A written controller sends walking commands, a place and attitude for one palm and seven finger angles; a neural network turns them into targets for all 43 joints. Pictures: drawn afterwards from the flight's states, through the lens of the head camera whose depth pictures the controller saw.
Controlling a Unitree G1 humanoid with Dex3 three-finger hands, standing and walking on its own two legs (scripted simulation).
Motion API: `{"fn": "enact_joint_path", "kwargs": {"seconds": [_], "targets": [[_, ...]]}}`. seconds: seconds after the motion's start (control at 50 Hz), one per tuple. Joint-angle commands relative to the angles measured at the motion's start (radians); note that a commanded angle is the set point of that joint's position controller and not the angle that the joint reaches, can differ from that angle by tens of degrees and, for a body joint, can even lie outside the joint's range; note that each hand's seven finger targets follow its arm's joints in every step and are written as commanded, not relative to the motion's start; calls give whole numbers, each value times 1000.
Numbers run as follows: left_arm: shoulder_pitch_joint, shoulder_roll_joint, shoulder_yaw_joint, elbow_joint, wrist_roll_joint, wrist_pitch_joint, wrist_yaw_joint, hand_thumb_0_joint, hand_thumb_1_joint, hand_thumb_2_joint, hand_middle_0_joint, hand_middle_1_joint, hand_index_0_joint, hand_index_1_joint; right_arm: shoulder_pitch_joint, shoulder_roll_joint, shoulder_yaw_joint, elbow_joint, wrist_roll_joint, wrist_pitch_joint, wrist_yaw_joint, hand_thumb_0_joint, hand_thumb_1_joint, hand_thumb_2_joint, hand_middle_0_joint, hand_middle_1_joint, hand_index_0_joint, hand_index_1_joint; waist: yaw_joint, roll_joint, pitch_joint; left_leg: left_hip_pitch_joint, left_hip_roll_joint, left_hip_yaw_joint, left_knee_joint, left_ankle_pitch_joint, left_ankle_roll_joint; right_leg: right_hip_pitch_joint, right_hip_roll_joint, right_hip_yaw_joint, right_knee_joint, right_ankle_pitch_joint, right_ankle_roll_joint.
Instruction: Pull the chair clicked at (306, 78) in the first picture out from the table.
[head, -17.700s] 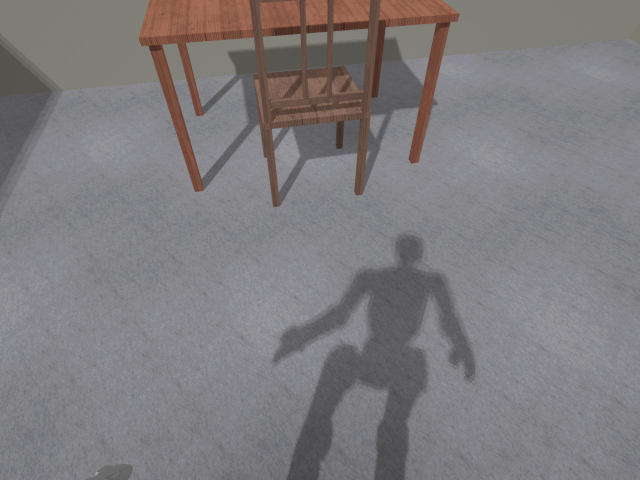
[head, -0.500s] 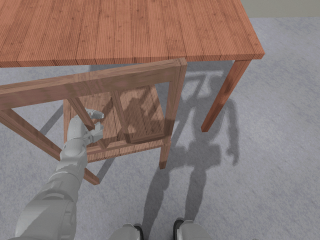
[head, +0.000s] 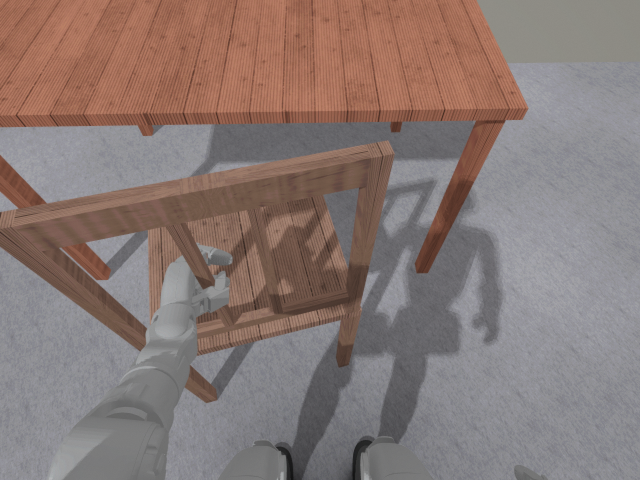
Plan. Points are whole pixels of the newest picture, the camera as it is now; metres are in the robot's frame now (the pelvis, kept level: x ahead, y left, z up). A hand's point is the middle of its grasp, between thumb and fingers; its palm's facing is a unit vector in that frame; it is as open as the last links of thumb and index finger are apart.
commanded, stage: step backward, pulling the chair out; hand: left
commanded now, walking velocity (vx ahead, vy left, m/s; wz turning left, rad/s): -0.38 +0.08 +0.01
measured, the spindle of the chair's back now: (207, 281) +0.39 +0.17 -0.06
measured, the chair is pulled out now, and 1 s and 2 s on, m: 0.18 0.22 0.46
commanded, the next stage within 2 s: none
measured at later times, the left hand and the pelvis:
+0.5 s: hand (219, 300) +0.35 +0.15 -0.06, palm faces +0.07 -0.98 -0.19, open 5.0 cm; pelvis +0.00 +0.01 +0.00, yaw +1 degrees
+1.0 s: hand (220, 314) +0.33 +0.14 -0.05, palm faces +0.08 -0.98 -0.19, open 5.0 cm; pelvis -0.06 +0.00 +0.01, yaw +0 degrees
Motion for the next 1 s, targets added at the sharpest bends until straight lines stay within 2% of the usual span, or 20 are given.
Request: {"fn": "enact_joint_path", "kwargs": {"seconds": [0.0,0.12,0.2,0.24,0.3,0.38,0.42,0.46,0.5,0.54,0.6,0.68,0.74,0.76,0.78,0.82,0.86,0.88,0.92,0.98], "targets": [[-312,228,5,-190,40,-70,20,0,900,900,-500,-1450,-500,-1450,59,-145,-50,-76,-4,-38,-15,0,-900,-900,200,300,200,300,16,-64,-371,181,52,-101,-76,-209,-12,129,-183,210,-251,-246,-35],[-301,201,-15,-206,42,-79,18,0,900,900,-500,-1450,-500,-1450,37,-146,-46,-79,-6,-35,-17,0,-900,-900,200,300,200,300,26,-5,-368,207,109,-142,-167,-104,1,145,-119,133,-168,-183,-8],[-305,178,-17,-240,41,-73,11,0,900,900,-500,-1450,-500,-1450,12,-137,-38,-88,-18,-26,-21,0,-900,-900,200,300,200,300,40,133,-366,165,194,-224,-247,-1,43,188,-45,77,25,-116,3],[-307,171,-17,-249,41,-70,5,0,900,900,-500,-1450,-500,-1450,13,-125,-40,-85,-23,-23,-21,0,-900,-900,200,300,200,300,42,95,-393,190,199,-203,-194,124,44,216,-53,89,28,-24,2],[-311,192,-10,-249,49,-59,2,0,900,900,-500,-1450,-500,-1450,-1,-122,-43,-90,-25,-14,-21,0,-900,-900,200,300,200,300,44,89,-368,86,169,-160,-168,-3,21,261,-90,129,16,-51,-15],[-272,240,13,-208,42,-57,15,0,900,900,-500,-1450,-500,-1450,51,-124,-54,-74,-16,-18,-17,0,-900,-900,200,300,200,300,30,-151,-362,149,2,-88,78,-261,-42,147,-292,372,-295,-170,-106],[-275,222,2,-199,49,-44,14,0,900,900,-500,-1450,-500,-1450,32,-112,-46,-55,-17,-18,-6,0,-900,-900,200,300,200,300,35,-167,-395,168,-13,-98,158,-256,-52,222,-357,365,-302,35,-135],[-312,217,3,-215,51,-35,10,0,900,900,-500,-1450,-500,-1450,22,-115,-37,-39,-18,-20,-4,0,-900,-900,200,300,200,300,19,-168,-422,177,0,-116,75,-212,-51,301,-343,281,-224,279,-118],[-318,210,2,-211,51,-28,10,0,900,900,-500,-1450,-500,-1450,20,-133,-37,-26,-20,-17,-16,0,-900,-900,200,300,200,300,13,-86,-417,239,41,-120,-140,29,-39,298,-244,165,-125,353,-48],[-363,153,-44,-254,38,-41,-1,0,900,900,-500,-1450,-500,-1450,-9,-142,-45,-66,-15,-9,-17,0,-900,-900,200,300,200,300,35,62,-434,250,164,-189,-212,185,8,269,-109,69,-20,130,15],[-411,109,-53,-264,36,-43,-5,0,900,900,-500,-1450,-500,-1450,-21,-123,-37,-78,-35,-5,-19,0,-900,-900,200,300,200,300,39,200,-408,274,268,-299,-260,268,69,161,-36,46,166,-178,10],[-415,126,-21,-217,50,-56,-7,0,900,900,-500,-1450,-500,-1450,30,-118,-50,-44,-49,-20,-3,0,-900,-900,200,300,200,300,23,133,-451,469,288,-266,-104,716,80,153,-34,68,64,-94,8],[-421,141,-11,-195,65,-67,-12,0,900,900,-500,-1450,-500,-1450,13,-119,-48,-30,-53,-23,10,0,-900,-900,200,300,200,300,29,203,-411,387,268,-237,-94,619,56,215,-50,79,-17,-18,-1],[-419,154,-7,-213,67,-75,-12,0,900,900,-500,-1450,-500,-1450,34,-123,-50,-29,-48,-24,10,0,-900,-900,200,300,200,300,19,199,-448,409,245,-203,-69,635,40,247,-56,77,-53,149,-1],[-405,208,32,-187,59,-73,-9,0,900,900,-500,-1450,-500,-1450,36,-131,-58,-22,-39,-25,2,0,-900,-900,200,300,200,300,18,112,-491,366,225,-187,-37,590,16,318,-68,94,-73,304,-2],[-434,253,39,-189,50,-66,-6,0,900,900,-500,-1450,-500,-1450,25,-112,-60,-26,-20,-23,-9,0,-900,-900,200,300,200,300,4,-33,-522,235,131,-109,34,236,-42,388,-195,225,-103,466,-42],[-400,291,51,-166,48,-48,1,0,900,900,-500,-1450,-500,-1450,-12,-111,-55,-36,-18,-33,-10,0,-900,-900,200,300,200,300,21,-83,-470,162,27,-106,184,-235,-71,340,-342,355,-223,443,-115],[-370,308,61,-157,45,-30,3,0,900,900,-500,-1450,-500,-1450,-22,-124,-55,-41,-19,-34,-10,0,-900,-900,200,300,200,300,37,-69,-451,123,6,-134,241,-298,-70,341,-374,368,-237,399,-146],[-370,274,61,-169,47,-3,1,0,900,900,-500,-1450,-500,-1450,-19,-120,-38,-25,-27,-37,-5,0,-900,-900,200,300,200,300,32,-103,-454,89,21,-171,200,-295,-66,434,-379,294,-178,560,-148],[-359,256,57,-169,40,31,0,0,900,900,-500,-1450,-500,-1450,1,-140,-37,-12,-24,-27,-19,0,-900,-900,200,300,200,300,16,-133,-452,161,39,-139,-68,-138,-60,494,-312,182,-113,679,-84]]}}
